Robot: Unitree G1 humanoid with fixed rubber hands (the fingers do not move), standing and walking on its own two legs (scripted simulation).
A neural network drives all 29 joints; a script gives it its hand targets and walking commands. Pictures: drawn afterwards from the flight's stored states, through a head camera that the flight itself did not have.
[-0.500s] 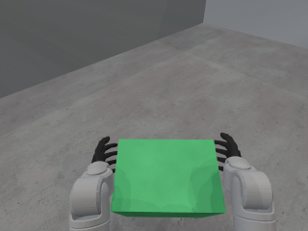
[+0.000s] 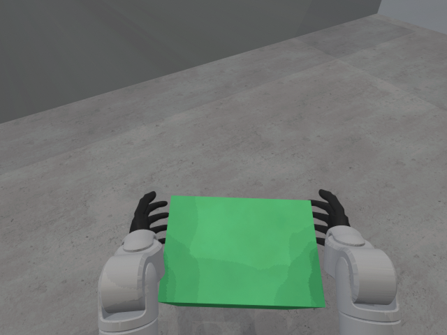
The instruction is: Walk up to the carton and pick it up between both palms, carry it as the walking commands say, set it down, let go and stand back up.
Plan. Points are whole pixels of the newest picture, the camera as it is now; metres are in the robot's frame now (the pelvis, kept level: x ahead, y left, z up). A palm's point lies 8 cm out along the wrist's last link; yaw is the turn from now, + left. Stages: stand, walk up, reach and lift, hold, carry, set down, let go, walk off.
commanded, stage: carry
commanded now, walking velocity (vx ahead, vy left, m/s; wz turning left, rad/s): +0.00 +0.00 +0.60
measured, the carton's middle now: (236, 259) +0.28 +0.01 -0.01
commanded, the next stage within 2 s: none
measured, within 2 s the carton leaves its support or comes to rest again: neither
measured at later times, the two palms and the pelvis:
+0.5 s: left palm (38, 313) +0.17 +0.28 +0.09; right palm (242, 233) +0.28 +0.00 +0.09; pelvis -0.03 +0.04 -0.01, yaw +22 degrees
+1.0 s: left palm out of the picture +0.08 +0.32 +0.10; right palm (197, 243) +0.26 +0.07 +0.10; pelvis -0.05 +0.03 +0.00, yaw +34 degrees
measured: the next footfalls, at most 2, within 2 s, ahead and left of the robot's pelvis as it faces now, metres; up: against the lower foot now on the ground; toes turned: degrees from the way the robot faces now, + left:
right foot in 0.02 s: +0.04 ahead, -0.13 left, +0.00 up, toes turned +0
left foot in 0.46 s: +0.00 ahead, +0.14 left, +0.00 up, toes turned +26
